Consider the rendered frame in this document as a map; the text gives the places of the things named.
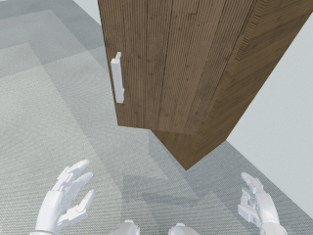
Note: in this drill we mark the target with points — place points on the handle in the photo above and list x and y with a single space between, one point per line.
117 78

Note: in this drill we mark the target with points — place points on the right robot shin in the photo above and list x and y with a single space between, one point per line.
180 224

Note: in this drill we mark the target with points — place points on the robot right hand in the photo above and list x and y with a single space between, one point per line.
261 208

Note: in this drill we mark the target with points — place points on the robot shin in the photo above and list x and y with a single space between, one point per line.
129 220
180 224

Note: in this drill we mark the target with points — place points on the cupboard door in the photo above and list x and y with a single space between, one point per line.
173 55

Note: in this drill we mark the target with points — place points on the left robot shin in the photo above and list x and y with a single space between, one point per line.
129 220

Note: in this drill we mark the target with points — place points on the robot left hand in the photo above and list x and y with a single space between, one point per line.
58 199

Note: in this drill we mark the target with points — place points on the robot right forearm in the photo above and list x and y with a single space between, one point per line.
272 228

